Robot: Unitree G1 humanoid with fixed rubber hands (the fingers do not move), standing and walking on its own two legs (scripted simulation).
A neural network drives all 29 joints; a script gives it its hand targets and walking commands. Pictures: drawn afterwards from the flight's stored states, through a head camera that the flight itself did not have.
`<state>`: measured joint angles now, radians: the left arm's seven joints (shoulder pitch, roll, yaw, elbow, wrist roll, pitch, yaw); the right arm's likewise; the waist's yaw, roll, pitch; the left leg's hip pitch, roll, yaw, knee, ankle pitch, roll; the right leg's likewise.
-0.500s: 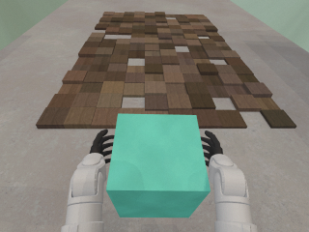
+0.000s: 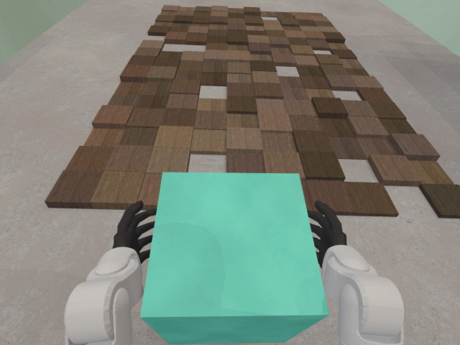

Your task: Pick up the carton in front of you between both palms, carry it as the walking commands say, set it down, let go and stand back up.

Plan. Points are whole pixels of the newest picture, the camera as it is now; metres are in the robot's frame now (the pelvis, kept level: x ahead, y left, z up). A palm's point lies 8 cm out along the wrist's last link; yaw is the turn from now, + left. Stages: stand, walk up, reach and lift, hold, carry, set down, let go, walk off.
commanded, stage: carry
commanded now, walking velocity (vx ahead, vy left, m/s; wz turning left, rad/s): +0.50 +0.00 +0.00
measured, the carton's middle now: (229, 265) +0.25 +0.01 +0.04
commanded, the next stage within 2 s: none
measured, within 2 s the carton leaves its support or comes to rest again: neither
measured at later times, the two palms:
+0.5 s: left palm (180, 133) +0.55 +0.14 +0.08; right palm (308, 138) +0.56 -0.16 +0.08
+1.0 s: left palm (188, 46) +0.97 +0.17 +0.12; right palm (280, 49) +0.96 -0.13 +0.13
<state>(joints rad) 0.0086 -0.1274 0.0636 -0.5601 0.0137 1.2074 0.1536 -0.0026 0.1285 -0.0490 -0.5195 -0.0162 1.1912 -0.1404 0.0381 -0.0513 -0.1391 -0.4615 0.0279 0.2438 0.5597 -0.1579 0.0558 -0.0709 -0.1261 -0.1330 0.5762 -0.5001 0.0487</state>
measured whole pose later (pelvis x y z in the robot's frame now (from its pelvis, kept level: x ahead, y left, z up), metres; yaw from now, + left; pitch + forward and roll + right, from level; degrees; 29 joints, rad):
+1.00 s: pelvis +0.64 +0.01 -0.01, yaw +0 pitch +3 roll +0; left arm -0.42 -0.05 0.17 -0.24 -0.02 1.11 0.19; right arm -0.43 0.09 -0.17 -0.22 0.01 1.10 -0.20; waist -0.03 -0.04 -0.03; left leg -0.54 0.03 0.19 0.65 -0.16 0.10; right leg -0.11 -0.08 -0.14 0.84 -0.51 -0.01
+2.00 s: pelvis +1.31 +0.05 +0.02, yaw +1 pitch +5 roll +0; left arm -0.55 -0.12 0.31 -0.18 0.01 1.18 0.18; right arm -0.56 0.11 -0.25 -0.14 0.00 1.16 -0.19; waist -0.09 -0.01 0.00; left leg -0.40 -0.03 0.13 0.53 -0.44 0.09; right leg -0.54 0.02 -0.01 1.38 -0.46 -0.03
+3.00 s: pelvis +1.95 +0.10 +0.05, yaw +2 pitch +5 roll -1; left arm -0.46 -0.14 0.29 -0.12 0.07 1.12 0.15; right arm -0.50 0.13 -0.27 -0.03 -0.02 1.10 -0.17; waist -0.05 0.00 -0.07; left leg -0.02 -0.05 0.08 0.36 -0.42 0.08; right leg -0.64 -0.01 -0.13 0.60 -0.05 -0.06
